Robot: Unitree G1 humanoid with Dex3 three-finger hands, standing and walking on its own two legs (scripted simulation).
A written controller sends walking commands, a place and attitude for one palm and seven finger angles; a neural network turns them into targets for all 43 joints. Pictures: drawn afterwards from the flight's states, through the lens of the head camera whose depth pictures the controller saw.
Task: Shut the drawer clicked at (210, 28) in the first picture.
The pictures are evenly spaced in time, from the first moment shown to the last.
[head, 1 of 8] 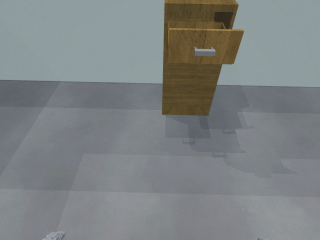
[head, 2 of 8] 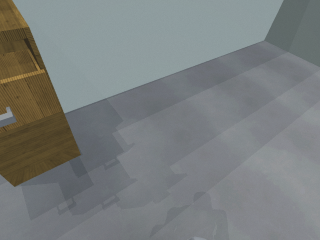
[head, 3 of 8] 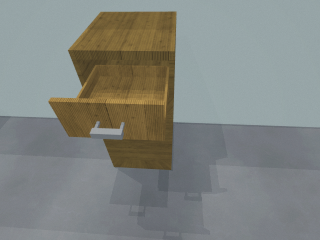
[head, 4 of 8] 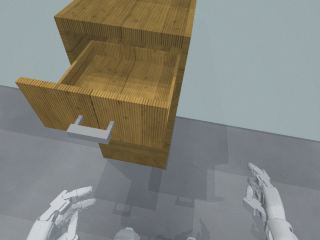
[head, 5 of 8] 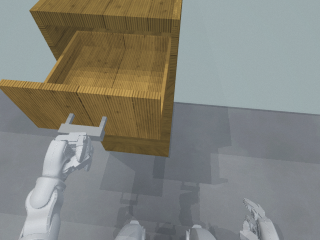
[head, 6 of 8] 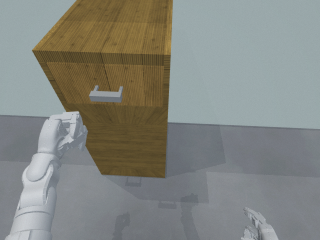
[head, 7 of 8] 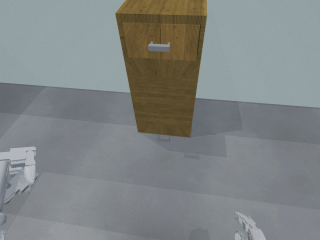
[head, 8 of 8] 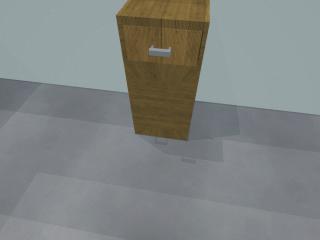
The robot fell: no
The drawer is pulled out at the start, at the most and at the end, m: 0.26 0.26 0.00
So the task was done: yes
